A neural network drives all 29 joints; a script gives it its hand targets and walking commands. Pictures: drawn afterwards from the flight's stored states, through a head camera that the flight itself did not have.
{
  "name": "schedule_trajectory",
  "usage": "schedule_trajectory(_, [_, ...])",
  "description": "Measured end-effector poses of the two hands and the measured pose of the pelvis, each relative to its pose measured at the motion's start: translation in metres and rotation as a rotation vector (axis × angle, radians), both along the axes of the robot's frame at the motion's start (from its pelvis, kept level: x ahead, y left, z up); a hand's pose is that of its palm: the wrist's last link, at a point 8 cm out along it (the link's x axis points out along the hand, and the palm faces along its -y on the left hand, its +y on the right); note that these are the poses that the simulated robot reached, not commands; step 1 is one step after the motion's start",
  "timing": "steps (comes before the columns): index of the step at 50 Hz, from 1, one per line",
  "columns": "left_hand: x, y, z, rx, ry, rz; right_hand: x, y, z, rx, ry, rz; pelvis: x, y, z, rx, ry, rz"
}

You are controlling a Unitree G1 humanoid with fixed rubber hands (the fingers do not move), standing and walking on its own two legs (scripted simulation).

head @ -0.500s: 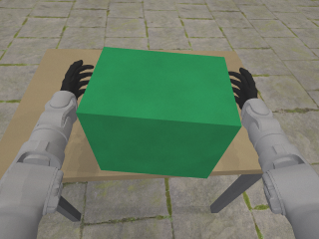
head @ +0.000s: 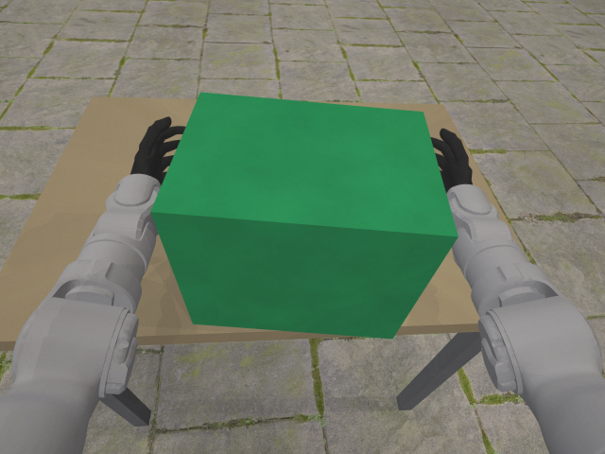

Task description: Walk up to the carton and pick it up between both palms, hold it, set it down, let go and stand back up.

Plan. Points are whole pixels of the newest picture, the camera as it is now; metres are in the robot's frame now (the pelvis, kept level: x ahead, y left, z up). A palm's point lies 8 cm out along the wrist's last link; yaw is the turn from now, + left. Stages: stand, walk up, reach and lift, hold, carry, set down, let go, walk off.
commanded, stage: reach and lift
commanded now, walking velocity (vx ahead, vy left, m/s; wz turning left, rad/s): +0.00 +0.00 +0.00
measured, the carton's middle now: (302, 223) +0.42 -0.01 +0.07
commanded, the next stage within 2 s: none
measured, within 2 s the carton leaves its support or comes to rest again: leaves its support in 1.36 s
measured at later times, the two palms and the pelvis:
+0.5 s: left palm (150, 176) +0.45 +0.19 +0.13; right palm (452, 187) +0.43 -0.22 +0.13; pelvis +0.00 +0.00 +0.00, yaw +0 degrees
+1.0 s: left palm (153, 175) +0.45 +0.19 +0.13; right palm (451, 187) +0.43 -0.22 +0.13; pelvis +0.00 +0.00 +0.00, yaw +0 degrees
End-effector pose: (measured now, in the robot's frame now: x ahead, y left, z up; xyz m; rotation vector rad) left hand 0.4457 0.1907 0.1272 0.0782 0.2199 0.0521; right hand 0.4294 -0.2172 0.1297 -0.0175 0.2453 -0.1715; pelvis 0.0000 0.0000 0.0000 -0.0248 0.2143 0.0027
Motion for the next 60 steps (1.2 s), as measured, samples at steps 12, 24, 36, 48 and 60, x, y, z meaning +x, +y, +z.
schedule_trajectory(12, [0.0001,-0.0002,0.0005,0.001,-0.005,0.002,0.0001,0.0005,-0.001,0.004,-0.003,-0.006,-0.0002,0.0004,-0.0003,-0.001,0.007,0.002])
schedule_trajectory(24, [-0.0001,-0.0012,0.0011,-0.002,-0.011,0.002,0.0002,0.0011,-0.001,0.006,-0.002,-0.016,-0.0001,0.0014,-0.0003,-0.002,0.01,0.004])
schedule_trajectory(36, [-0.0004,-0.0028,0.0016,-0.004,-0.019,0.001,0.0006,0.0016,-0.0012,0.01,-0.002,-0.025,0.0007,0.0023,0.0,-0.002,0.009,0.006])
schedule_trajectory(48, [-0.0007,-0.0048,0.0027,-0.007,-0.031,-0.006,0.0009,0.002,-0.0015,0.012,-0.003,-0.035,0.0021,0.0028,0.0011,-0.001,0.002,0.008])
schedule_trajectory(60, [-0.0061,-0.0069,0.0074,-0.002,-0.065,-0.035,-0.0021,0.0027,0.0014,-0.004,-0.022,-0.024,0.0056,0.0027,0.0069,0.006,-0.062,0.009])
